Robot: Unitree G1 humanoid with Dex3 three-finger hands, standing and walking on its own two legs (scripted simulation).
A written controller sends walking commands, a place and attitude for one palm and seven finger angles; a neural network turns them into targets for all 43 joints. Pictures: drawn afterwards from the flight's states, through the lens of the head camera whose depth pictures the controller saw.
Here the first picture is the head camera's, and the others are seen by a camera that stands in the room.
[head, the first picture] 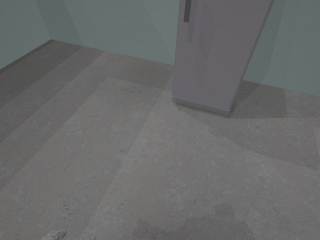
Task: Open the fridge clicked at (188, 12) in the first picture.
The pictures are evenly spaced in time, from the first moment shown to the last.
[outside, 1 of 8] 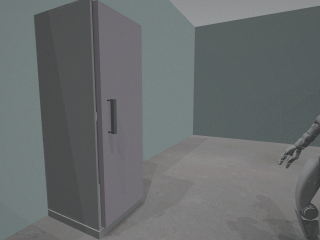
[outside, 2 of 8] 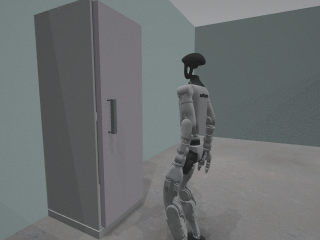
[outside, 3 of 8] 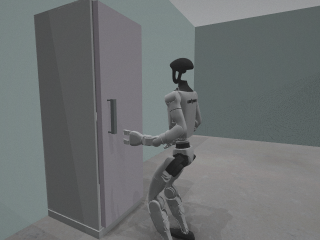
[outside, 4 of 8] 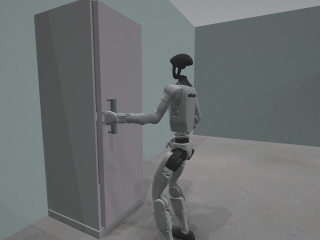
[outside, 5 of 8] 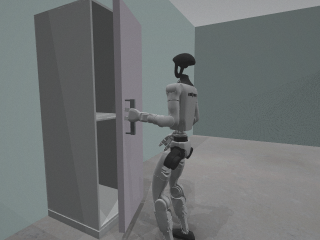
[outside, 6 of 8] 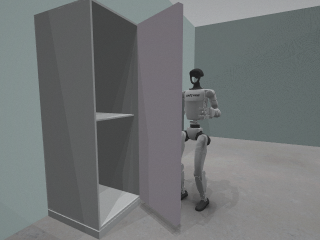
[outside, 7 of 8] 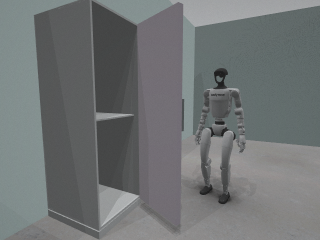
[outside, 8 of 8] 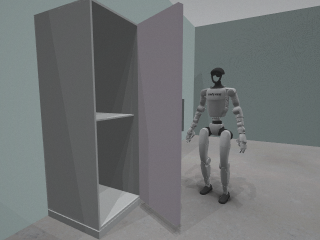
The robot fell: no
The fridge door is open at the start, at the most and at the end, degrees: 0 75 66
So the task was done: yes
